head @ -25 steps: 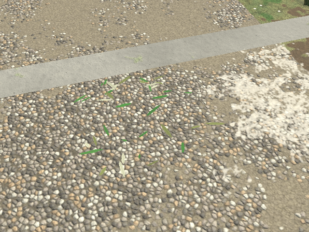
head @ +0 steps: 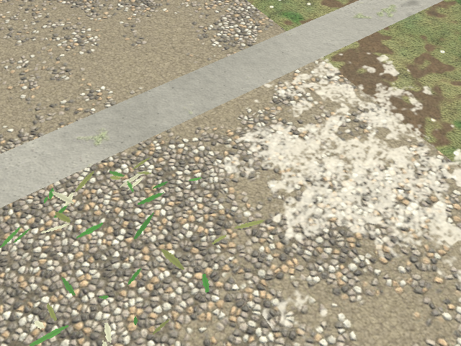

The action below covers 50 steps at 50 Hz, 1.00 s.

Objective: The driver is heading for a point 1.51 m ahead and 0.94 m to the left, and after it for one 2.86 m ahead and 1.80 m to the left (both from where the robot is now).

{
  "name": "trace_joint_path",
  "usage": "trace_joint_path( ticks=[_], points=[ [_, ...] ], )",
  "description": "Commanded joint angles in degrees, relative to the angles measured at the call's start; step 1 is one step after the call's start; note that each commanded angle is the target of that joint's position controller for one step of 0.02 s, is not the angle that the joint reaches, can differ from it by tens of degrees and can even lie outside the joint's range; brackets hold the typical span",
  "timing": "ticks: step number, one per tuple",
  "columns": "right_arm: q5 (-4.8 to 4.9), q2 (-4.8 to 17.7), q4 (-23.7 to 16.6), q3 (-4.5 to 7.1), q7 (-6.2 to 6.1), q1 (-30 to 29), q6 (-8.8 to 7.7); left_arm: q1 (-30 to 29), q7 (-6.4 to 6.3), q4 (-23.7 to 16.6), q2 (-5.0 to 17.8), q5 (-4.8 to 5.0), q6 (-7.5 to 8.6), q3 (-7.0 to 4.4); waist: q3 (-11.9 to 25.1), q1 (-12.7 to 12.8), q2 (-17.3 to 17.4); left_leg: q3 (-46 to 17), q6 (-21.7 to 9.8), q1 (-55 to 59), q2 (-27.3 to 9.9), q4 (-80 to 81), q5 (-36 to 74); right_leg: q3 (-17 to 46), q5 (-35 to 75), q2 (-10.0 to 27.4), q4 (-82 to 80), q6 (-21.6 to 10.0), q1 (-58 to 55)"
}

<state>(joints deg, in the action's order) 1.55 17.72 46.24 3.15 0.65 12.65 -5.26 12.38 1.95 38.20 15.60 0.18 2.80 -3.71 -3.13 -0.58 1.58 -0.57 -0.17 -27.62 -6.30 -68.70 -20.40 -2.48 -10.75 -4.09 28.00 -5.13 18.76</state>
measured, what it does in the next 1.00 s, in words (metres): walks ahead, turning left: left foot, then right foot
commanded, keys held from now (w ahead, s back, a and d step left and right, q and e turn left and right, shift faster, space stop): w+q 1.00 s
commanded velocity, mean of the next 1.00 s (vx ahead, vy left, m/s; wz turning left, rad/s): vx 0.50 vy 0.00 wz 0.44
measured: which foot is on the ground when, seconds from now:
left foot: up 0.00-0.38, down 0.40-0.88, up 0.90-1.00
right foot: down 0.00-0.40, up 0.42-0.84, down 0.86-1.00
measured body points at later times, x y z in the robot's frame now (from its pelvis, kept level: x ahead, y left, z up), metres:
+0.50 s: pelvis +0.29 +0.08 -0.01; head +0.33 +0.09 +0.44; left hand +0.32 +0.37 -0.13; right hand +0.50 -0.15 -0.11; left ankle +0.35 +0.16 -0.73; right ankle +0.16 -0.08 -0.63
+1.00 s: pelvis +0.58 +0.12 +0.00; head +0.60 +0.12 +0.45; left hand +0.57 +0.43 -0.08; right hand +0.81 -0.08 -0.11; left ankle +0.44 +0.18 -0.64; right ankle +0.67 +0.04 -0.73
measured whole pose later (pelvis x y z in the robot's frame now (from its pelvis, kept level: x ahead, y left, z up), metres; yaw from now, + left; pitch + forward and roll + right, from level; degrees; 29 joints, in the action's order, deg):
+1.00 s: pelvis +0.58 +0.12 +0.00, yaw +32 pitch +2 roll -1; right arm 1.3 17.9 39.4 3.7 -0.3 18.3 -1.1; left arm 10.9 0.3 40.1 15.1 -0.6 5.9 -3.1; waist -0.1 -0.2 2.7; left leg -4.5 -0.8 -26.1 1.0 -68.7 -22.5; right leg -1.6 -11.3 -1.3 28.3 -1.0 18.8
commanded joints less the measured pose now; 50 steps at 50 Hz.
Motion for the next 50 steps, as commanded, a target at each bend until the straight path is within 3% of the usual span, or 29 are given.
trace_joint_path(
  ticks=[1, 5, 9, 14, 15, 17, 18, 19, 20, 21, 22, 23, 24, 25, 26, 28, 30, 34, 37, 39, 41, 42, 43, 44, 45, 46, 47, 48, 50],
  points=[
    [-0.21, 5.16, -1.7, 1.37, -0.06, 3.81, 0.93, 0.37, -0.4, -2.24, 6.58, -0.62, 2.36, -1.73, 6.3, -0.7, -4.61, -2.73, 0.73, -7.21, -3.78, 2.1, 5.51, 14.87, 14.68, 16.93, -16.64, -10.46, -9.29],
    [-0.32, 3.56, -2.82, 1.07, -0.4, -0.88, 1.8, 2.04, -1.26, 0.54, 6.97, -1.2, 3.31, -1.87, 2.22, 0.68, -3.79, -4.65, 2.2, -12.76, -2.42, 11.9, 17.08, 5.86, 17.39, 15.43, -19.61, -8.25, -9.83],
    [-0.28, 1.81, -4.25, 0.47, 0.73, -6.1, 1.04, 2.59, -1.81, 2.02, 7.54, -0.99, 3.39, -1.81, 0.17, 3.07, -4.08, -2.16, 1.25, -10.81, 0.09, 25.88, 29.11, -0.65, 15.52, 14.53, -21.13, -5.23, -11.86],
    [-0.41, 0.86, -8.1, -0.18, 2.71, -11.97, 0.79, 6.5, -2.33, 5.1, 8.64, -0.06, 1.81, -2.42, -2.12, 5.51, -3.49, 0.57, -1.53, -15.66, 1.64, 33.39, 23.71, -2.99, 22.83, 18.58, -17.2, -4.41, -23.68],
    [-0.45, 1.11, -8.88, -0.09, 3.15, -12.2, 0.78, 6.38, -2.56, 5.28, 9.08, 0.15, 1.27, -2.58, -1.8, 5.09, -3.91, 1.63, -2.35, -15.6, 2.34, 33.96, 20.57, -3.45, 27.56, 19.22, -15.18, -3.93, -25.67],
    [-0.51, 2.79, -9.63, 0.7, 3.56, -9.53, 1.1, 4.81, -3.31, 4.87, 10.87, 0.34, 0.31, -3.05, 1.53, 2.63, -6.35, 5.14, -4.52, -9.77, 5.67, 33.85, 13.99, -5.13, 46.93, 19.29, -8.02, -2.35, -27.5],
    [-0.57, 4.47, -9.18, 1.56, 3.47, -5.4, 1.4, 4.2, -3.74, 4.65, 11.67, 0.34, -0.17, -3.2, 4.6, 0.16, -7.58, 6.65, -5.83, -3.84, 7.91, 33.34, 11.22, -5.99, 55.74, 18.87, -1.54, -1.43, -27.35],
    [-0.5, 7.09, -7.65, 3.01, 3.01, 2.54, 1.53, 3.17, -4.1, 4.45, 11.76, 0.47, -0.53, -3.06, 8.85, -4.51, -6.9, 6.94, -7.76, 7.67, 10.12, 35.94, 13.16, -7.47, 57.11, 17.2, 9.36, 0.17, -23.55],
    [-0.44, 11.28, -6.19, 4.7, 2.0, 11.39, 1.92, 3.65, -4.43, 3.72, 10.52, 0.07, -0.13, -2.37, 14.4, -8.74, -2.41, -1.95, -10.93, 25.01, 5.73, 37.74, 16.19, -7.72, 42.96, 14.8, 25.44, 2.43, -11.5],
    [-0.04, 16.7, -6.17, 5.78, 1.56, 12.24, 1.76, 10.95, -3.11, 1.31, 2.01, -1.64, 1.51, 0.34, 20.39, -2.38, 13.22, -33.63, -22.45, 47.08, -9.51, 40.3, 9.13, -4.04, -13.22, 2.34, 47.55, 6.6, 15.7],
    [-0.22, 12.18, -7.19, 4.42, 1.52, 14.23, 1.39, 5.88, -1.96, 1.26, 5.74, -0.28, 3.81, 0.14, 27.4, -6.57, 7.91, -47.39, -24.29, 52.68, -12.37, 48.53, 3.56, 8.62, -22.61, 0.38, 54.45, 5.78, 23.33],
    [-0.72, 9.57, -7.12, 3.7, 1.32, 12.29, 1.22, 0.37, -1.22, -0.71, 8.39, 2.03, 5.08, -0.58, 19.44, -7.46, 5.17, -38.86, -21.07, 48.14, -10.98, 50.13, 4.71, 9.85, -18.11, 3.78, 53.68, 4.46, 28.11],
    [-0.54, 8.48, -7.84, 3.36, 1.17, 8.57, 1.14, -1.79, -1.3, -1.58, 7.81, 1.73, 5.78, -0.13, 13.4, -5.25, -0.07, -32.36, -19.14, 39.22, -8.76, 50.56, 8.58, 9.04, -13.43, 6.31, 48.44, 3.77, 27.31],
    [-0.57, 6.9, -8.69, 2.87, 1.11, 4.72, 1.22, -2.82, -1.69, -1.48, 7.92, 0.21, 5.85, -0.43, 8.76, -2.77, -2.7, -27.42, -18.04, 30.42, -6.74, 51.4, 15.07, 8.25, -11.29, 7.99, 43.05, 4.11, 24.51],
    [-1.3, 5.71, -9.76, 2.35, 0.87, 2.56, 1.19, -1.67, -1.84, -1.44, 8.49, -0.43, 5.27, -0.91, 7.56, -0.56, -1.34, -24.36, -17.91, 24.48, -5.37, 52.64, 20.66, 8.48, -9.82, 9.21, 40.59, 4.55, 20.06],
    [-1.23, 5.84, -10.54, 2.37, 0.52, 0.81, 1.24, 0.59, -2.0, -1.21, 7.69, -0.9, 3.85, -0.95, 6.15, 1.54, 0.03, -21.07, -18.19, 18.35, -3.68, 54.58, 25.38, 7.55, -9.01, 9.79, 35.82, 6.27, 17.04],
    [-1.03, 7.32, -10.25, 2.75, -0.17, 1.32, 1.17, -0.66, -2.33, -1.6, 6.07, -1.21, 2.92, -0.38, 4.8, 1.64, 0.13, -17.11, -17.71, 13.53, -2.1, 55.35, 28.84, 5.89, -5.63, 9.37, 29.42, 8.22, 16.05],
    [-0.28, 8.51, -9.28, 3.2, -1.26, 3.78, 2.01, -9.2, -2.03, -3.23, 3.72, -1.01, 3.08, 0.76, 4.03, -1.84, 2.59, -12.48, -13.45, 9.9, 2.49, 53.95, 22.76, 4.66, 11.42, 6.04, 11.16, 9.66, 10.94],
    [-0.02, 8.64, -8.26, 3.3, -1.43, 6.9, 2.72, -13.4, -1.34, -4.3, 4.89, 0.02, 3.7, 0.42, 4.38, -3.75, 3.72, -16.31, -12.22, 12.79, 1.28, 51.47, 17.48, 5.47, 14.48, 3.95, 4.25, 9.42, 8.64],
    [0.07, 8.1, -8.06, 3.22, -1.56, 7.62, 3.05, -13.51, -0.93, -4.52, 6.52, 0.25, 4.22, -0.3, 4.6, -3.25, 4.39, -20.44, -11.38, 16.54, -0.18, 48.3, 14.55, 6.9, 11.61, 3.66, 1.07, 8.29, 7.77],
    [-0.16, 7.86, -8.45, 3.28, -1.62, 6.43, 3.26, -10.43, -0.81, -3.92, 7.8, 0.47, 4.81, -1.16, 4.75, -0.94, 6.11, -23.45, -10.17, 18.0, -0.92, 44.75, 14.43, 6.83, 7.64, 3.71, -0.83, 6.27, 3.8],
    [-0.29, 6.58, -8.88, 2.89, -1.56, 5.67, 3.27, -6.11, -1.04, -2.81, 8.7, 0.27, 5.09, -1.87, 6.34, 1.54, 6.15, -22.85, -8.76, 17.14, 0.82, 40.99, 15.87, 6.14, 7.76, 4.0, -2.97, 4.7, -2.49],
    [-0.69, 3.65, -9.77, 1.83, -1.34, 5.22, 2.98, 0.65, -1.47, -2.14, 10.96, -0.73, 5.41, -2.76, 12.1, 4.88, 3.63, -19.66, -6.7, 13.19, 3.66, 30.1, 14.56, 11.01, 6.26, 10.0, -1.93, 1.54, -14.3],
    [-0.54, -0.29, -11.14, 0.59, -1.39, 10.77, 2.52, 7.94, -1.89, -1.29, 15.78, -1.91, 5.13, -3.9, 20.61, 4.53, -8.7, -11.65, -2.63, -2.46, 11.16, 10.94, -1.63, 30.26, 0.1, 23.07, -3.42, -5.76, -34.4],
    [0.56, 1.98, -11.96, 0.46, -1.37, 13.63, 2.15, 10.86, -1.32, 0.68, 15.43, -0.68, 4.35, -4.13, 22.17, 3.83, -21.1, -8.9, -1.21, -15.92, 10.29, -1.37, -14.78, 50.16, -15.55, 29.77, -9.01, -10.78, -38.86],
    [0.8, 7.15, -10.96, 1.75, -1.41, 10.06, 2.41, 8.0, -1.48, -0.53, 10.21, -0.1, 4.07, -2.81, 14.42, 5.31, -12.72, -10.01, -0.65, -19.62, 6.93, -6.38, -9.76, 44.57, -22.76, 27.33, -10.93, -8.57, -32.84],
    [0.1, 8.21, -11.79, 2.17, -1.36, 5.0, 2.8, 5.54, -1.77, -0.78, 8.2, -0.27, 3.52, -2.12, 8.88, 5.63, -8.37, -7.8, -0.4, -19.57, 5.15, -6.93, -5.07, 35.17, -18.15, 24.72, -11.06, -6.19, -26.0],
    [-0.52, 7.5, -12.47, 2.25, -1.23, 2.72, 2.98, 3.17, -1.83, -0.68, 7.06, -0.63, 3.21, -1.57, 5.39, 4.55, -6.21, -7.11, -0.28, -17.89, 3.59, -4.84, -1.7, 28.57, -11.07, 22.16, -12.26, -5.27, -19.62],
    [-0.13, 5.59, -12.99, 2.33, -0.62, 2.55, 3.44, 0.99, -2.02, 0.01, 5.52, -0.97, 3.24, -0.98, 2.64, 2.3, -8.25, -6.48, -0.25, -13.83, 1.06, -1.1, 1.68, 19.74, -2.88, 18.9, -15.03, -4.33, -12.68]
  ],
)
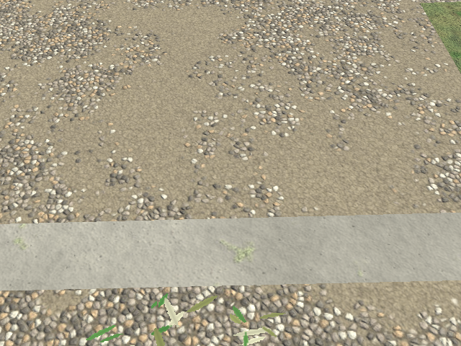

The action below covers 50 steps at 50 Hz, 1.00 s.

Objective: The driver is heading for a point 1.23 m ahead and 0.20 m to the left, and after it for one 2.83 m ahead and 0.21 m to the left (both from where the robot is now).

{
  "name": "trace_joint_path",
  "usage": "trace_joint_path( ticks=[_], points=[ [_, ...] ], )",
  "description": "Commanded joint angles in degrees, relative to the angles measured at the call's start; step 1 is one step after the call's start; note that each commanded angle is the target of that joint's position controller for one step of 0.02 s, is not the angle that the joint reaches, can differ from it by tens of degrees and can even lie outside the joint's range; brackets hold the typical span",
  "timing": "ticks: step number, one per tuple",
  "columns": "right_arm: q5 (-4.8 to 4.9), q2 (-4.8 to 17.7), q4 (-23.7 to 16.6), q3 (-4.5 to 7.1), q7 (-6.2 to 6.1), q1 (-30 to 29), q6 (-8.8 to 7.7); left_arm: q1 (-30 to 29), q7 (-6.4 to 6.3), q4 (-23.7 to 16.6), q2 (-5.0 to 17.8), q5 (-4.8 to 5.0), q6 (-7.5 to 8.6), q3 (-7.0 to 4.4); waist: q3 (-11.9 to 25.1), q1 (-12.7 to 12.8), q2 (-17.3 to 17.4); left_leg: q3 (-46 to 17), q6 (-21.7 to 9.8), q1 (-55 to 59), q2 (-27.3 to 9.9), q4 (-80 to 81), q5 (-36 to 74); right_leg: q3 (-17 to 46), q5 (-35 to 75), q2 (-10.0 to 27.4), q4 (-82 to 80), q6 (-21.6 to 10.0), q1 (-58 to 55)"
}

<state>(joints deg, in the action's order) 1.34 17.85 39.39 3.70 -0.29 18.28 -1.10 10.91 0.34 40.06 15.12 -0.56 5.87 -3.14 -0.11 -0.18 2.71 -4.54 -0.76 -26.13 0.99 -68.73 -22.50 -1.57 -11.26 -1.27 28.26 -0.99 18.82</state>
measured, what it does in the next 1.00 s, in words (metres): walks ahead, turning left: left foot, then right foot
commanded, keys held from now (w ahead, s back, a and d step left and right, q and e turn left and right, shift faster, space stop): w+q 0.48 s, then w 0.52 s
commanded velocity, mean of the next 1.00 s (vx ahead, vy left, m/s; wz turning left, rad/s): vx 0.50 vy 0.00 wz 0.41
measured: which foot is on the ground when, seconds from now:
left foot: up 0.00-0.36, down 0.38-0.90, up 0.92-1.00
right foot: down 0.00-0.38, up 0.40-0.86, down 0.88-1.00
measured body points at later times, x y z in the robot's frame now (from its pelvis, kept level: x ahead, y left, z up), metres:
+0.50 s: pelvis +0.26 +0.08 -0.01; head +0.30 +0.10 +0.44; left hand +0.27 +0.38 -0.12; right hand +0.50 -0.13 -0.09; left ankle +0.30 +0.17 -0.73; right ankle +0.20 -0.10 -0.64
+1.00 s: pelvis +0.56 +0.12 +0.00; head +0.58 +0.12 +0.45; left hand +0.59 +0.42 -0.10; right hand +0.73 -0.11 -0.13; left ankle +0.40 +0.20 -0.65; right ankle +0.65 +0.06 -0.73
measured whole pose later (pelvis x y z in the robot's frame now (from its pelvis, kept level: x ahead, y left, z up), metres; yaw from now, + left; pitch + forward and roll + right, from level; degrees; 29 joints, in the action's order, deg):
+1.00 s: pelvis +0.56 +0.12 +0.00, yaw +23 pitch +2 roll +0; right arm 1.1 17.1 43.5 2.8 0.0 19.7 -2.9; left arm 10.1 2.0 42.6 15.9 0.0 5.5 -2.4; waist -1.0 -0.7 1.5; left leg -3.8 -1.9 -21.1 1.0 -66.0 -23.5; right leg -2.0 -9.9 -1.9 29.5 -3.0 21.3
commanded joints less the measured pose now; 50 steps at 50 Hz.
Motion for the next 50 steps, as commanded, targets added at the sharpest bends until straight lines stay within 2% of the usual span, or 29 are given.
trace_joint_path(
  ticks=[1, 5, 10, 14, 16, 17, 18, 19, 20, 21, 22, 23, 24, 26, 28, 30, 33, 36, 39, 41, 42, 43, 44, 45, 46, 47, 48, 49, 50],
  points=[
    [0.31, 4.21, -6.1, 1.58, 0.5, -2.69, -0.41, 2.34, -0.4, -1.34, 5.88, 0.01, 0.39, -1.59, -0.47, 1.51, -9.85, -1.75, 0.52, -14.51, -6.59, 0.05, 4.38, 16.04, 0.03, 15.62, -16.46, -8.75, -11.6],
    [-0.2, 2.26, -7.37, 0.91, 0.67, -5.93, 0.07, 3.12, -0.48, 1.01, 8.68, 0.0, 0.79, -2.58, -1.14, 1.52, -7.19, -1.14, 1.93, -17.13, -7.58, 7.57, 10.5, 8.3, 9.65, 16.77, -18.91, -10.43, -12.65],
    [-0.09, 0.8, -8.58, 0.15, 2.27, -13.49, -0.8, 4.2, -0.8, 3.18, 10.57, 0.52, -0.14, -2.9, -2.71, 4.2, -6.18, 2.94, 1.09, -13.79, -6.61, 23.58, 23.22, -1.77, 14.44, 15.06, -18.73, -8.0, -15.21],
    [0.21, 1.18, -10.74, 0.25, 3.57, -18.1, -0.86, 6.63, -0.72, 5.04, 12.62, 1.65, -1.27, -3.51, -4.49, 5.02, -6.4, 6.12, -1.39, -12.1, -5.24, 30.69, 19.8, -5.04, 19.84, 17.12, -16.71, -6.6, -20.79],
    [-0.18, 2.99, -11.05, 1.19, 3.77, -16.28, -0.61, 6.29, -0.97, 5.19, 14.31, 2.22, -1.94, -4.05, -2.41, 2.77, -7.94, 9.08, -3.78, -6.74, -2.09, 32.22, 13.84, -7.39, 37.79, 17.37, -10.35, -5.43, -23.3],
    [-0.35, 4.59, -10.36, 2.11, 3.65, -12.35, -0.36, 6.09, -1.21, 5.16, 15.2, 2.49, -2.34, -4.33, 0.31, 0.13, -8.71, 10.63, -5.25, -0.99, 0.22, 32.83, 11.41, -8.61, 47.3, 17.01, -3.69, -4.78, -23.62],
    [-0.23, 6.98, -8.17, 3.64, 3.25, -3.74, -0.14, 5.32, -1.44, 4.96, 14.97, 2.72, -2.7, -4.19, 4.71, -4.94, -7.68, 11.44, -7.32, 10.87, 2.73, 36.43, 14.43, -10.42, 50.23, 15.45, 7.3, -3.35, -20.34],
    [0.01, 10.79, -5.59, 5.55, 2.18, 6.39, 0.41, 6.05, -1.69, 4.27, 12.88, 1.74, -2.47, -3.32, 9.87, -9.5, -3.92, 4.9, -9.98, 28.71, 0.33, 37.2, 16.32, -10.54, 37.89, 13.47, 23.25, -1.05, -7.66],
    [0.53, 18.1, -5.83, 6.42, 1.57, 4.93, 0.03, 11.79, -0.77, 0.67, 4.09, -1.03, -1.23, -0.37, 14.48, -2.18, 13.42, -27.16, -20.48, 48.64, -15.85, 40.33, 10.17, -7.46, -18.37, 2.65, 44.89, 2.58, 19.44],
    [0.2, 13.97, -7.68, 5.06, 1.86, 7.46, -0.9, 6.61, 0.03, -0.09, 7.98, 0.72, 0.96, -0.58, 24.06, -6.56, 8.04, -43.93, -23.94, 51.78, -20.31, 49.93, -0.61, 6.3, -23.13, 0.36, 52.31, 2.13, 25.76],
    [-0.42, 10.69, -6.67, 3.99, 2.13, 5.74, -1.73, 0.35, 0.44, -1.88, 11.19, 3.01, 1.97, -1.5, 15.42, -7.53, 4.45, -35.87, -20.47, 46.43, -18.64, 51.61, 2.25, 7.05, -17.31, 3.06, 51.76, 1.07, 30.33],
    [-0.29, 9.38, -6.54, 3.51, 2.05, 2.6, -2.14, -0.8, 0.21, -2.34, 10.22, 2.61, 2.54, -1.02, 9.78, -5.11, 0.78, -29.17, -18.59, 37.8, -16.29, 51.7, 7.1, 6.64, -12.25, 5.33, 46.78, 0.51, 28.79],
    [-0.4, 7.69, -7.03, 2.91, 1.92, -1.44, -2.19, -0.66, -0.2, -1.67, 10.12, 1.05, 2.55, -1.14, 6.17, -2.47, -1.47, -23.8, -17.14, 29.59, -14.11, 51.94, 13.78, 6.56, -9.58, 7.02, 41.86, 0.95, 25.06],
    [-1.5, 5.47, -7.93, 1.94, 1.5, -5.46, -2.33, 2.21, -0.07, -0.43, 10.41, 0.34, 1.18, -1.55, 4.37, 0.99, 0.1, -17.87, -16.48, 20.14, -12.04, 54.16, 22.98, 6.35, -6.59, 8.82, 37.29, 1.91, 17.92],
    [-1.3, 5.56, -6.6, 1.8, 1.07, -5.08, -2.82, 2.85, -0.03, 0.25, 8.45, -0.08, 0.04, -1.09, 3.46, 1.56, -0.23, -13.56, -16.73, 15.62, -11.28, 55.52, 29.23, 4.74, -4.48, 8.73, 33.01, 3.52, 16.09],
    [-1.21, 6.71, -5.04, 2.0, 0.44, -3.53, -3.02, -0.54, -0.08, -0.64, 6.52, -0.26, -0.42, -0.34, 1.56, 0.63, -0.18, -9.6, -15.9, 13.37, -9.97, 56.72, 30.82, 3.97, 1.89, 8.49, 26.23, 4.69, 16.6],
    [-0.88, 7.14, -3.24, 1.96, 0.01, -1.56, -2.93, -6.68, 0.45, -1.61, 5.05, 0.08, -0.21, 0.43, -0.12, -2.07, 0.51, -5.3, -12.94, 12.27, -7.37, 56.87, 25.82, 3.21, 14.81, 6.73, 13.09, 4.58, 13.75],
    [-0.5, 7.96, -1.04, 2.05, 0.15, 1.82, -2.99, -11.66, 1.17, -2.87, 5.29, 0.98, 0.17, 0.52, -1.87, -4.41, 0.98, -6.64, -12.24, 14.33, -9.01, 56.85, 19.79, 3.16, 19.55, 5.11, 6.2, 3.7, 12.28],
    [-0.31, 8.0, 0.74, 2.16, 0.13, 3.9, -2.55, -13.76, 1.92, -4.1, 6.57, 1.01, 0.61, 0.08, -2.94, -4.75, 1.42, -9.31, -11.64, 21.38, -12.1, 53.6, 21.2, 3.85, 14.95, 4.56, 2.19, 1.43, 14.96],
    [-0.39, 8.28, 1.51, 2.35, -0.06, 4.09, -2.01, -12.19, 2.21, -4.07, 7.28, 0.93, 0.8, -0.28, -2.67, -3.59, 2.6, -10.51, -10.59, 24.87, -13.56, 51.2, 25.68, 3.41, 10.06, 3.99, 0.78, -0.28, 13.51],
    [-0.39, 8.46, 1.6, 2.41, -0.12, 3.45, -1.73, -9.83, 2.17, -3.58, 7.85, 0.89, 0.91, -0.63, -1.64, -2.1, 3.21, -10.19, -9.81, 25.64, -13.18, 48.56, 31.54, 2.21, 7.94, 2.97, -0.17, -1.32, 10.0],
    [-0.45, 7.93, 1.5, 2.15, -0.17, 2.64, -1.49, -4.25, 1.87, -1.99, 9.21, 0.66, 1.01, -1.53, 1.77, 1.0, 2.59, -8.19, -8.53, 25.35, -10.68, 42.05, 40.43, 0.53, 8.42, 1.38, -1.82, -2.88, 1.97],
    [-1.06, 6.07, 0.83, 1.27, -0.27, 2.49, -1.4, 4.29, 1.55, -0.36, 11.8, 0.15, 1.13, -2.5, 9.25, 4.78, 0.79, -5.43, -6.61, 20.0, -7.62, 30.09, 39.27, 4.22, 11.78, 5.7, 0.83, -5.84, -12.24],
    [-1.04, 2.0, -0.05, -0.09, -0.16, 8.76, -2.17, 11.78, 1.31, 0.61, 16.87, -0.57, 0.91, -3.81, 19.14, 4.64, -10.36, -1.14, -2.11, 0.23, 0.13, 8.71, 20.65, 24.84, 6.99, 18.7, 1.08, -14.15, -35.23],
    [-0.45, 1.74, 0.34, -0.48, -0.07, 9.73, -2.89, 15.44, 1.79, 2.62, 14.43, 0.91, 0.37, -3.45, 22.49, 5.49, -19.72, -2.98, -0.39, -12.24, 4.37, -2.81, -10.06, 44.03, -7.24, 23.86, -8.87, -17.91, -41.5],
    [0.61, 6.87, -0.51, 0.76, 0.14, 4.13, -3.27, 12.64, 1.65, 2.2, 10.91, 1.75, 0.14, -2.28, 13.9, 6.49, -12.84, -4.96, -0.85, -18.33, 0.63, -7.06, -8.07, 40.55, -16.64, 22.49, -11.23, -15.08, -35.89],
    [0.7, 7.22, -1.98, 0.76, 0.21, -1.18, -3.45, 8.55, 1.35, 1.38, 9.45, 1.2, -0.31, -1.68, 7.44, 5.7, -8.49, -2.32, -1.24, -19.06, -2.39, -5.92, -3.17, 33.04, -15.31, 20.38, -12.19, -12.91, -27.83],
    [-0.15, 6.53, -2.65, 0.67, 0.23, -3.85, -3.52, 5.45, 1.36, 1.16, 8.48, 0.47, -0.52, -1.19, 2.35, 4.11, -5.99, -0.93, -1.2, -17.81, -4.39, -2.13, 0.62, 27.69, -9.9, 18.11, -14.04, -12.5, -19.59],
    [-0.81, 6.01, -2.43, 0.94, 0.18, -3.58, -3.31, 3.54, 1.31, 0.93, 7.15, -0.02, -0.3, -0.72, 0.91, 2.24, -6.71, -1.12, -1.07, -14.73, -6.32, 1.54, 3.47, 24.12, -5.0, 16.21, -15.37, -11.93, -14.7]
  ],
)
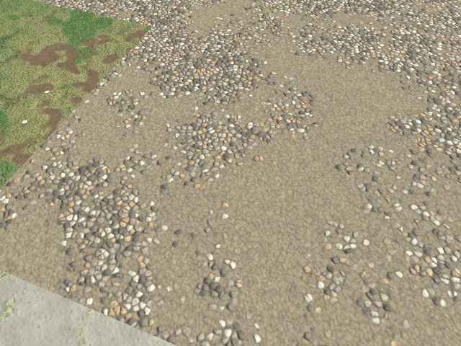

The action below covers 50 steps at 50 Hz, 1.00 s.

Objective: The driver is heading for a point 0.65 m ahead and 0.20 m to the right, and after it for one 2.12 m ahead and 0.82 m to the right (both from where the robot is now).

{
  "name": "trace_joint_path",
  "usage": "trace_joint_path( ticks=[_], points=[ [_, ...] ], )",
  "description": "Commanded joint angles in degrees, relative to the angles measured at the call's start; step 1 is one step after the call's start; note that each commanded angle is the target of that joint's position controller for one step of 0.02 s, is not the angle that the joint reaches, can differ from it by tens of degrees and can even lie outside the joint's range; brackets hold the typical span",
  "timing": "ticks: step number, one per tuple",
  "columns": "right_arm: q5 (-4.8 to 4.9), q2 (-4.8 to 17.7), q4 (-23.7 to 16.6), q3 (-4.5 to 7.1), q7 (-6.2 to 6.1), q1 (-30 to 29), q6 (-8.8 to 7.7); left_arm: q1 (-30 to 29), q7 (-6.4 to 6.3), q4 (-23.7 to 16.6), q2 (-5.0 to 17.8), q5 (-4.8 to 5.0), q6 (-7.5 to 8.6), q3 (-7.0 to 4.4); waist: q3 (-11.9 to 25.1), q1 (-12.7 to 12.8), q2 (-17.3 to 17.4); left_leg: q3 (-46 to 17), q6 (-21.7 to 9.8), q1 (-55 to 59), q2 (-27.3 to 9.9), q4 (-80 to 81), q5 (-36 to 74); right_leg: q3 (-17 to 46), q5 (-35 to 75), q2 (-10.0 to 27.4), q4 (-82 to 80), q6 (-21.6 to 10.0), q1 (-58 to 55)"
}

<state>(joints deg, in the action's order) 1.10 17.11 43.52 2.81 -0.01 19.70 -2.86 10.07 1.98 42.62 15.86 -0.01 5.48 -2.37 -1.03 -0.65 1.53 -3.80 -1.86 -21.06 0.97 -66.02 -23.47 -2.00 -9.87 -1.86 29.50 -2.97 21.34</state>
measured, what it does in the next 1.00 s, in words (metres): walks ahead, turning right: left foot, then right foot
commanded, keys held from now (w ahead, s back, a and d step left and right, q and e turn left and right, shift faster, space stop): w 0.32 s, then w+e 0.68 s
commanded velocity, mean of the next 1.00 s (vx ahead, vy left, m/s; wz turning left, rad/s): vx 0.50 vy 0.00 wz -0.26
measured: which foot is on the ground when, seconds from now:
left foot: up 0.00-0.38, down 0.40-0.92, up 0.94-1.00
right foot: down 0.00-0.42, up 0.44-0.92, down 0.94-1.00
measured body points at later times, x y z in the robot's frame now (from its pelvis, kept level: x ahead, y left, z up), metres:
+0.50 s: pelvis +0.28 +0.05 +0.00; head +0.31 +0.07 +0.45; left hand +0.31 +0.33 -0.14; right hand +0.46 -0.21 -0.08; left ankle +0.35 +0.15 -0.73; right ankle +0.14 -0.09 -0.65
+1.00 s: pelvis +0.54 -0.03 -0.01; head +0.58 -0.05 +0.43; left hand +0.80 +0.17 -0.10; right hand +0.51 -0.32 -0.14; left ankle +0.41 +0.16 -0.65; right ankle +0.60 -0.12 -0.73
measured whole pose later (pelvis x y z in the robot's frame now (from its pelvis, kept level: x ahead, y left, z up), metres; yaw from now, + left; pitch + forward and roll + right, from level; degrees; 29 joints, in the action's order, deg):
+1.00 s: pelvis +0.54 -0.03 -0.01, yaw -20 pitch +1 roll +1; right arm 1.0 16.7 48.6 3.8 -0.3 15.2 -3.9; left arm 7.4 2.3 39.3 16.8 1.3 1.9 -4.3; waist -3.8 -1.2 -0.4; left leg 3.8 1.4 -10.8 -3.0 -61.4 -29.4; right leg -2.5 -11.4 -2.4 37.0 -6.4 27.4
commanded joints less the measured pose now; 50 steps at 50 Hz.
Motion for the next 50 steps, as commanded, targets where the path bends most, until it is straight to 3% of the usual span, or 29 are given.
trace_joint_path(
  ticks=[1, 4, 6, 10, 14, 17, 18, 19, 20, 21, 22, 23, 24, 25, 27, 29, 32, 36, 41, 44, 45, 46, 47, 48, 49, 50],
  points=[
    [-0.52, 5.7, -5.97, 1.73, -0.02, -3.42, -1.23, 3.44, -0.34, -1.67, 5.94, -0.78, 0.24, -1.29, 1.55, 1.39, -6.71, -1.62, 0.35, -16.82, -7.01, 0.59, 5.98, 21.9, -2.79, 15.3, -17.92, -9.75, -14.28],
    [-0.8, 3.48, -5.63, 1.21, -0.19, -3.2, -0.57, 3.9, -0.56, -0.56, 7.29, -0.04, 0.82, -1.69, 1.08, 0.35, -6.56, -0.07, 1.88, -16.27, -7.76, 6.25, 9.32, 15.85, 6.55, 14.38, -20.6, -11.06, -11.54],
    [-1.09, 2.77, -6.56, 0.83, -0.24, -6.8, -0.77, 4.97, -0.94, 0.3, 8.47, 0.12, 0.68, -2.07, 0.3, 1.21, -5.28, 0.37, 2.76, -17.68, -8.19, 13.07, 15.22, 12.7, 10.57, 13.9, -21.58, -10.94, -12.16],
    [-0.73, 1.15, -7.92, 0.12, 0.57, -14.43, -1.63, 8.04, -1.42, 2.03, 9.53, 0.82, -0.06, -2.28, -0.94, 4.09, -4.92, 2.4, 2.99, -14.3, -6.38, 27.58, 26.8, 7.14, 12.14, 11.68, -21.67, -8.71, -12.99],
    [-0.08, 1.61, -9.79, 0.15, 1.71, -20.3, -2.21, 12.08, -1.59, 4.37, 10.29, 1.27, -1.15, -2.52, -2.54, 5.93, -5.08, 2.67, 1.92, -14.34, -4.94, 34.09, 27.25, 7.92, 11.77, 14.39, -19.68, -8.21, -18.66],
    [-0.23, 3.11, -10.37, 0.67, 2.37, -20.22, -2.62, 12.44, -2.01, 5.4, 11.12, 1.51, -2.16, -2.97, -2.14, 4.29, -5.82, 2.56, -0.24, -11.68, -3.94, 37.15, 21.21, 9.39, 17.53, 16.49, -15.49, -6.82, -23.06],
    [-0.39, 4.19, -9.74, 1.24, 2.28, -17.22, -2.8, 11.63, -2.14, 5.41, 11.62, 1.56, -2.44, -3.09, -0.5, 2.1, -6.24, 3.44, -1.09, -6.7, -2.65, 38.33, 19.48, 9.32, 24.28, 15.96, -11.84, -6.15, -23.12],
    [-0.64, 6.12, -7.73, 2.39, 1.93, -10.19, -2.91, 10.65, -2.22, 5.28, 11.22, 1.54, -2.67, -2.85, 3.76, -1.9, -5.56, 4.77, -2.52, 3.74, -1.3, 40.21, 20.17, 7.7, 30.89, 13.51, -3.97, -4.85, -21.22],
    [-1.31, 9.42, -5.6, 3.68, 1.31, -0.42, -2.88, 10.25, -2.24, 4.25, 8.71, 0.71, -2.54, -1.79, 11.69, -6.14, -3.62, 0.49, -5.14, 20.47, -6.34, 37.31, 21.91, 5.85, 24.93, 10.47, 9.16, -2.9, -12.81],
    [-2.25, 15.2, -4.76, 5.1, 0.79, 5.78, -2.37, 16.29, -1.99, 2.68, 2.56, 0.25, -1.51, 0.13, 21.03, -5.36, 9.11, -22.63, -13.0, 44.15, -21.83, 38.16, 14.81, 1.52, 1.01, 1.7, 31.97, 1.64, 10.63],
    [-1.64, 11.28, -4.43, 4.08, 0.79, 7.4, -2.01, 16.17, -1.78, 3.57, 4.2, 1.05, -0.56, -0.05, 24.95, -6.39, 13.01, -36.05, -14.85, 44.75, -25.34, 45.64, 7.36, 8.7, -23.36, -0.02, 41.12, 1.89, 18.05],
    [-1.29, 8.23, -4.22, 3.0, 0.63, 4.22, -1.95, 11.39, -1.59, 2.43, 9.2, 2.62, -0.3, -1.67, 15.56, -6.43, 8.26, -28.52, -12.1, 37.71, -23.3, 47.3, 3.42, 9.86, -20.4, 3.1, 44.9, 1.52, 22.53],
    [-1.11, 6.69, -4.41, 2.43, 0.52, 0.32, -1.97, 7.71, -1.64, 1.34, 9.18, 2.68, -0.34, -1.77, 9.66, -4.95, 5.8, -21.16, -10.49, 29.68, -21.27, 48.97, 5.07, 8.04, -15.4, 5.79, 43.53, 1.4, 22.58],
    [-1.27, 4.96, -4.19, 1.9, 0.69, -3.21, -2.18, 6.06, -1.79, 1.02, 8.57, 1.94, -0.66, -1.93, 5.39, -3.19, 4.01, -15.98, -9.74, 22.47, -19.06, 51.48, 8.15, 7.51, -11.52, 7.47, 40.59, 1.69, 20.9],
    [-1.78, 3.07, -3.73, 1.57, 0.92, -7.21, -3.21, 8.67, -1.96, 1.99, 6.62, 1.78, -2.33, -2.2, 2.51, 0.22, 5.88, -8.23, -8.72, 13.89, -16.25, 55.68, 13.56, 7.95, -6.69, 9.56, 37.56, 2.35, 14.68],
    [-1.92, 3.42, -2.67, 1.91, 0.88, -8.38, -4.04, 9.07, -2.11, 2.03, 4.63, 1.8, -3.61, -2.09, 0.93, 1.48, 4.5, -2.81, -9.17, 10.88, -15.98, 58.04, 19.19, 7.94, -3.93, 9.75, 36.43, 3.18, 14.29],
    [-2.29, 4.66, -0.86, 2.48, 0.27, -7.47, -4.26, 5.55, -2.12, 0.46, 4.05, 1.34, -4.04, -2.21, -0.73, 1.22, 2.31, 3.26, -9.22, 12.3, -15.68, 58.98, 24.89, 8.83, 3.48, 9.73, 30.11, 4.02, 18.21],
    [-1.85, 6.52, 0.6, 2.93, -0.57, -6.18, -3.55, -1.35, -0.57, -1.73, 2.39, 1.12, -3.34, -1.48, -2.45, -1.17, 1.03, 10.4, -7.66, 14.43, -14.46, 59.51, 26.78, 4.71, 13.59, 8.78, 16.11, 3.32, 16.47],
    [-0.45, 8.68, 3.21, 3.86, -0.83, -2.06, -1.59, -8.88, 1.06, -6.04, 2.41, 1.13, -3.41, -1.17, -4.84, -3.57, 0.37, 13.32, -6.7, 24.59, -17.72, 56.15, 31.73, 1.18, 9.12, 7.73, 8.0, 0.66, 19.26],
    [0.27, 10.9, 3.17, 4.54, -1.23, -3.31, -0.26, -6.17, 1.55, -7.11, 4.69, 1.07, -3.77, -2.38, -1.17, -0.4, 2.9, 15.64, -4.81, 28.04, -17.97, 46.29, 55.96, -3.4, 0.41, 3.23, 7.27, -2.48, 11.75],
    [0.44, 11.47, 2.99, 4.68, -1.41, -4.02, 0.26, -0.97, 1.45, -6.18, 6.45, 1.23, -3.94, -3.44, 1.97, 2.78, 3.44, 16.49, -4.0, 27.37, -17.21, 38.33, 63.41, -4.87, -1.68, 0.75, 6.9, -3.96, 4.83],
    [0.66, 11.05, 2.73, 4.38, -1.54, -5.0, 0.51, 8.04, 0.85, -3.94, 9.36, 1.37, -4.04, -5.22, 6.59, 7.84, 2.25, 17.94, -2.13, 22.48, -14.94, 26.23, 62.23, -4.92, 1.64, -1.81, 2.95, -6.13, -8.4],
    [-0.83, 8.31, 1.71, 3.25, -1.62, -3.76, 0.01, 16.37, -0.47, -2.1, 14.74, 1.49, -4.71, -7.2, 11.84, 10.53, -5.06, 18.05, 0.72, 7.83, -12.02, 8.13, 41.91, 7.86, 2.61, 5.25, 1.35, -9.66, -25.81],
    [-2.55, 0.07, -1.38, 0.63, -0.64, 1.56, -1.78, 13.27, -0.56, -3.01, 19.87, 1.82, -3.95, -7.47, 16.99, 2.69, -17.67, 9.99, 4.08, -17.3, 0.74, -10.39, -10.19, 41.37, -7.34, 18.73, -5.47, -21.11, -42.84],
    [-0.15, 5.27, -1.85, 1.36, 0.21, -5.46, -4.03, 14.97, -0.21, -4.34, 14.42, 1.43, -3.13, -6.0, 21.04, 7.75, -9.78, -1.38, 2.86, -23.57, -0.01, -14.7, -10.35, 48.59, -12.71, 20.8, -12.74, -21.1, -44.52],
    [1.71, 7.34, -3.51, 1.92, 0.6, -10.46, -5.17, 12.78, -0.12, -3.95, 11.63, 0.99, -2.33, -5.15, 12.59, 7.85, -7.51, -1.18, 1.33, -27.36, -2.64, -12.75, -4.6, 40.25, -8.38, 19.3, -13.54, -18.17, -38.67]
  ],
)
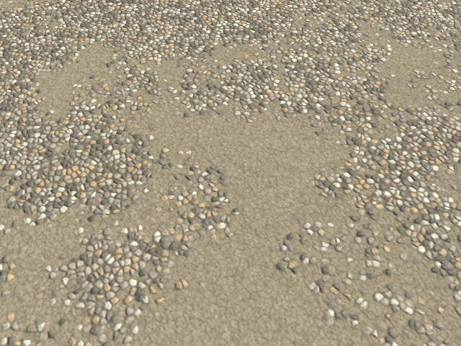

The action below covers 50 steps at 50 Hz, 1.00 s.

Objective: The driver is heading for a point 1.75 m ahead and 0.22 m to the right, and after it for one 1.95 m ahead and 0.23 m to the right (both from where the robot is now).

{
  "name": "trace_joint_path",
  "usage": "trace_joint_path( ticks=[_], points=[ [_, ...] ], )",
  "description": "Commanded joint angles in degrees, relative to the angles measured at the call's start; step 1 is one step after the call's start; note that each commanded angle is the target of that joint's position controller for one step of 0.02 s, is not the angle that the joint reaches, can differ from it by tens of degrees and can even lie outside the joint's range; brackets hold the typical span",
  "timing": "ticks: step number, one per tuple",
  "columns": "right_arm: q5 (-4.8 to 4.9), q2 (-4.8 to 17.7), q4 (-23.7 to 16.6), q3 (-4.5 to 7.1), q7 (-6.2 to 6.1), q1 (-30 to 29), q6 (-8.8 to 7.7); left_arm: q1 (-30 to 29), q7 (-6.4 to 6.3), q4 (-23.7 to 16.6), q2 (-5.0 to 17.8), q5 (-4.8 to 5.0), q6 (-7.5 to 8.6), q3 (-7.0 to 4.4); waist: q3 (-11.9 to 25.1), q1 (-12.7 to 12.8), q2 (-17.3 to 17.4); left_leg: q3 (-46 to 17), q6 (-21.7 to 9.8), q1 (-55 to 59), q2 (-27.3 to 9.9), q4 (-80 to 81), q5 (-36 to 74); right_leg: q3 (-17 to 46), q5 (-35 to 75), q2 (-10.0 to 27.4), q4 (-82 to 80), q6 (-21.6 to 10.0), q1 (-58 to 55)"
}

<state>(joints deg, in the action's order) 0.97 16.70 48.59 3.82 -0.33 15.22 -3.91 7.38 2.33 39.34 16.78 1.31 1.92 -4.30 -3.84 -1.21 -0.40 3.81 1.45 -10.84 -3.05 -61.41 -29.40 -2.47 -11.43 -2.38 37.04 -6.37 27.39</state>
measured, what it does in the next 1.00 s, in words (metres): walks ahead, turning right: left foot, then right foot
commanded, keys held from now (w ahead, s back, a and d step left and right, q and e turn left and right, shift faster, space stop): w+e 0.42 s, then w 0.58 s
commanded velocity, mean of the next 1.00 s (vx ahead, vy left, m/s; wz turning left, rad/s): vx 0.50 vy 0.00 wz -0.37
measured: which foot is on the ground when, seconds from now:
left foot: up 0.00-0.38, down 0.40-0.90, up 0.92-1.00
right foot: down 0.00-0.40, up 0.42-0.88, down 0.90-1.00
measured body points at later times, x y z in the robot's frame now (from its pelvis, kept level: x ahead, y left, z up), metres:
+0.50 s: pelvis +0.30 +0.03 +0.01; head +0.32 +0.03 +0.46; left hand +0.43 +0.29 -0.11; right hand +0.40 -0.27 -0.07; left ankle +0.40 +0.12 -0.72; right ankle +0.13 -0.06 -0.64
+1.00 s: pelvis +0.53 -0.10 +0.01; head +0.55 -0.13 +0.46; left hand +0.80 +0.06 -0.06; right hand +0.45 -0.38 -0.12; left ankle +0.45 +0.09 -0.64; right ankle +0.56 -0.21 -0.72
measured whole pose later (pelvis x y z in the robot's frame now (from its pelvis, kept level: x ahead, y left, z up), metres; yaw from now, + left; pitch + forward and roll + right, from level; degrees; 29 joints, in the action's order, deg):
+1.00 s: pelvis +0.53 -0.10 +0.01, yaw -21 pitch +2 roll +1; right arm 1.4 17.4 51.0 2.5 0.7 19.1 -4.3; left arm 7.2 1.5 37.6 15.3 0.3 3.8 -2.4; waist -1.5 -2.6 0.8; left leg -1.2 -0.9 -16.7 -1.7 -60.5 -26.1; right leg -1.6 -10.0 -0.8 31.0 -3.1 23.1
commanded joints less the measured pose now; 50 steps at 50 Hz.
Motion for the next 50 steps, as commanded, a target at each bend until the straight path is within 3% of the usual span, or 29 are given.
trace_joint_path(
  ticks=[1, 2, 3, 5, 7, 11, 14, 17, 19, 20, 21, 22, 23, 24, 25, 26, 28, 32, 35, 38, 41, 43, 44, 45, 46, 47, 48, 49, 50],
  points=[
    [0.97, 7.02, -8.36, 0.67, 0.53, -6.38, -4.66, 11.94, -0.54, -1.04, 9.18, -0.16, 1.57, -2.72, 11.04, 5.68, -0.92, -8.76, -2.54, -35.02, -1.2, -12.23, 6.28, 33.86, -0.91, 17.23, -20.69, -12.61, -36.36],
    [-0.64, 7.36, -7.63, 1.05, 0.15, -6.2, -4.58, 8.21, -0.73, -1.81, 7.25, -0.3, 1.56, -2.12, 8.06, 3.39, -0.05, -8.57, -2.08, -31.04, -2.75, -7.23, 8.91, 28.32, 5.53, 14.93, -21.19, -11.22, -28.8],
    [-1.11, 7.69, -7.34, 1.39, 0.2, -5.0, -3.94, 6.27, -1.05, -2.88, 6.1, -1.05, 1.6, -1.62, 7.36, 1.51, -1.32, -9.01, -1.64, -27.02, -3.74, -5.0, 10.87, 25.52, 10.08, 13.51, -22.34, -10.87, -24.0],
    [-1.6, 6.45, -7.42, 1.34, 0.28, -3.99, -2.64, 5.82, -1.55, -3.3, 6.67, -0.92, 1.78, -1.73, 6.69, 0.22, -1.35, -7.99, 0.14, -24.39, -3.56, -0.47, 12.53, 22.61, 15.73, 12.3, -23.86, -11.18, -19.19],
    [-1.93, 4.94, -8.42, 0.84, 0.11, -6.64, -1.88, 7.22, -2.32, -2.87, 8.33, -0.68, 1.86, -2.17, 5.16, 0.56, -1.16, -6.89, 1.97, -24.48, -2.67, 6.19, 17.01, 19.29, 18.41, 10.86, -24.6, -10.79, -15.7],
    [-1.53, 2.74, -10.66, -0.29, 0.7, -15.35, -2.07, 10.25, -3.25, -1.78, 9.21, -0.19, 1.24, -2.52, 3.51, 3.99, -3.57, -6.21, 2.89, -19.89, 0.89, 24.39, 32.3, 15.81, 11.48, 6.96, -23.67, -6.95, -12.16],
    [-0.59, 3.95, -12.08, -0.06, 1.36, -18.96, -2.58, 13.06, -3.32, -0.52, 9.3, 0.2, 0.87, -2.67, 3.21, 5.44, -4.42, -7.28, 2.32, -17.41, 2.4, 30.06, 35.04, 19.3, 6.76, 8.38, -21.74, -5.87, -13.9],
    [-0.43, 6.29, -12.23, 0.81, 1.89, -18.04, -3.33, 13.5, -3.67, -0.16, 8.65, 0.2, 0.42, -2.66, 3.49, 4.25, -5.78, -9.02, 0.44, -15.97, 2.45, 33.29, 29.87, 24.47, 5.42, 10.5, -16.6, -4.74, -19.04],
    [-0.51, 7.51, -10.71, 1.7, 1.7, -12.11, -3.91, 12.08, -3.7, -0.6, 7.86, -0.03, 0.03, -2.49, 5.16, 0.85, -7.08, -7.56, -1.74, -8.37, 2.98, 35.68, 26.62, 25.63, 8.54, 9.44, -11.44, -3.2, -19.29],
    [-1.26, 9.29, -9.58, 2.56, 1.35, -6.02, -4.23, 11.84, -3.49, -1.14, 5.5, -0.33, 0.11, -1.61, 9.92, -2.15, -5.79, -9.22, -3.99, 2.17, 0.18, 35.78, 26.02, 23.23, 9.88, 6.28, -2.83, -1.33, -16.85],
    [-1.84, 12.54, -8.83, 3.3, 0.86, 2.68, -4.12, 13.27, -3.41, -2.23, 2.07, -1.49, 0.19, -0.28, 18.59, -4.75, 2.12, -19.97, -7.13, 17.37, -10.15, 35.08, 22.06, 17.52, -2.25, 1.81, 13.93, 1.06, -9.02],
    [-2.19, 16.01, -6.36, 4.11, 1.51, 5.97, -3.35, 21.68, -3.36, -3.64, 0.21, 0.8, 0.79, 0.36, 22.79, -0.13, 23.26, -48.7, -16.2, 30.72, -20.61, 42.66, 6.21, 12.48, -23.77, -3.8, 30.66, 4.17, 10.91],
    [-0.82, 9.75, -7.44, 2.76, 1.86, 3.97, -3.25, 20.63, -3.6, -1.19, 6.25, 1.24, 0.8, -0.56, 17.38, -1.78, 14.13, -49.56, -14.95, 27.29, -19.47, 45.32, -5.38, 14.72, -20.45, 0.47, 36.95, 4.92, 16.4],
    [-0.68, 6.61, -7.62, 1.9, 1.69, 1.76, -2.9, 14.43, -3.5, -1.68, 8.48, 0.72, 0.64, -1.17, 10.71, -3.16, 8.58, -39.67, -12.7, 20.52, -16.9, 45.61, -2.28, 13.13, -15.03, 2.04, 37.59, 5.11, 17.3],
    [-1.32, 5.86, -7.78, 1.4, 1.73, -0.71, -2.55, 11.06, -3.59, -2.25, 7.77, 0.04, 0.58, -1.07, 7.38, -2.31, 4.33, -32.86, -11.82, 14.01, -14.44, 46.09, 5.64, 11.42, -11.48, 3.74, 36.29, 5.28, 15.27],
    [-1.61, 4.87, -7.22, 1.07, 1.69, -2.0, -2.34, 8.58, -3.42, -3.04, 6.97, -0.58, 0.83, -1.11, 4.49, -1.64, 3.84, -28.23, -12.2, 9.22, -12.53, 47.1, 12.15, 11.39, -9.14, 5.03, 33.22, 5.26, 14.46],
    [-1.81, 3.88, -6.34, 0.62, 1.52, -2.26, -2.68, 9.07, -2.82, -3.2, 4.84, -0.12, 0.88, -0.8, 4.22, 0.17, 6.35, -22.33, -12.35, 5.19, -10.12, 49.21, 18.88, 10.33, -7.32, 6.71, 28.72, 5.08, 10.5],
    [-0.6, 6.9, -4.32, 1.31, 1.25, -0.68, -2.89, 4.69, -2.41, -4.86, 2.11, -0.95, 1.01, 0.43, 3.24, 0.0, 4.94, -16.7, -14.73, 4.61, -10.7, 52.6, 27.07, 7.26, -2.66, 8.36, 17.15, 6.24, 11.92],
    [-0.2, 8.41, -3.29, 1.52, 0.98, 0.45, -2.16, -0.32, -1.68, -5.71, 1.06, -0.79, 1.75, 1.22, 2.57, -1.65, 4.56, -11.28, -13.49, 4.13, -8.96, 53.38, 30.01, 5.04, 6.33, 8.07, 6.28, 6.57, 9.11],
    [0.32, 9.36, -1.63, 1.53, 1.0, 3.67, -1.47, -5.19, -1.04, -6.75, 1.32, -0.35, 2.17, 1.35, 1.87, -3.48, 4.71, -8.8, -12.41, 4.8, -8.79, 52.63, 30.89, 3.12, 11.05, 6.41, -0.88, 6.6, 5.41],
    [0.77, 10.15, -0.02, 1.65, 0.95, 5.68, -0.59, -8.05, -0.46, -8.06, 2.42, -0.05, 2.34, 1.07, 0.81, -3.35, 5.42, -9.35, -11.41, 8.75, -11.23, 50.74, 32.4, 2.98, 8.56, 5.58, -4.83, 4.94, 4.58],
    [0.96, 11.14, 0.48, 1.88, 0.69, 5.02, 0.06, -5.38, -0.32, -7.57, 3.96, -0.29, 2.47, 0.35, 2.21, -0.62, 5.84, -8.48, -10.14, 10.41, -11.67, 46.33, 40.65, 1.75, 6.22, 4.08, -7.69, 3.11, -1.07],
    [1.12, 10.95, 0.51, 1.72, 0.52, 4.32, 0.29, 0.15, -0.53, -5.84, 5.48, -0.69, 2.43, -0.61, 5.5, 2.72, 5.19, -6.15, -8.85, 9.45, -9.88, 39.59, 48.86, 0.35, 6.91, 2.59, -9.78, 1.72, -9.67],
    [0.6, 9.26, 0.3, 1.0, 0.36, 4.58, 0.3, 8.75, -1.03, -3.27, 8.26, -0.93, 2.26, -2.05, 11.15, 6.52, 3.89, -3.64, -7.03, 4.62, -7.02, 28.69, 49.6, 1.36, 7.5, 3.43, -9.32, -0.07, -22.72],
    [-1.09, 5.05, -1.7, -0.59, 0.28, 5.41, -0.15, 17.99, -1.82, -1.95, 13.09, -1.81, 1.79, -3.19, 19.64, 8.92, -5.29, -0.56, -3.93, -10.48, -2.42, 8.51, 31.3, 18.54, 6.21, 16.7, -8.82, -5.09, -40.63],
    [-0.77, 1.67, -2.07, -1.77, 0.52, 9.92, -1.33, 18.73, -1.46, -1.44, 14.97, -1.46, 1.71, -3.19, 24.63, 6.04, -17.16, -5.28, -2.28, -26.31, 5.22, -5.69, -3.71, 42.19, -3.89, 25.17, -17.01, -12.01, -49.28],
    [0.53, 7.67, -2.03, -0.24, 0.97, 5.99, -1.99, 16.86, -1.23, -1.66, 9.82, -0.86, 1.88, -1.77, 19.14, 7.26, -10.61, -9.4, -2.78, -32.7, 1.67, -11.17, -2.91, 40.32, -10.02, 23.32, -19.09, -10.25, -45.57],
    [1.21, 8.83, -3.32, 0.11, 1.26, 1.77, -2.44, 13.2, -1.16, -1.91, 8.19, -0.66, 2.09, -1.08, 12.04, 6.33, -8.41, -8.02, -3.48, -34.54, -0.81, -10.4, 2.68, 32.1, -7.0, 21.2, -20.16, -8.44, -38.36],
    [0.64, 8.0, -3.3, 0.05, 1.01, -0.2, -2.5, 9.86, -1.0, -2.11, 7.12, -1.07, 2.21, -0.71, 8.79, 4.72, -4.39, -7.14, -3.32, -32.53, -2.81, -7.87, 7.54, 26.71, -1.95, 18.66, -21.53, -7.5, -31.6]
  ],
)
Keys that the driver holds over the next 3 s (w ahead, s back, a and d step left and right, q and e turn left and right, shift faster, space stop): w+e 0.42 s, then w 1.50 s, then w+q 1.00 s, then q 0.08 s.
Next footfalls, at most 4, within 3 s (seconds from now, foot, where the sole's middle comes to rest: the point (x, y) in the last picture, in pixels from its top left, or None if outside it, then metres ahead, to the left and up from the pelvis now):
0.40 left None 0.43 0.10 -0.75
0.90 right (318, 286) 0.60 -0.23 -0.75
1.44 left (271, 185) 0.97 -0.12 -0.75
1.96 right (356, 142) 1.15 -0.45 -0.75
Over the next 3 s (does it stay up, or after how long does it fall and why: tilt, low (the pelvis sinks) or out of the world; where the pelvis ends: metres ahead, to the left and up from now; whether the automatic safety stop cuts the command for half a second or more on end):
stays up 1.61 -0.38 0.00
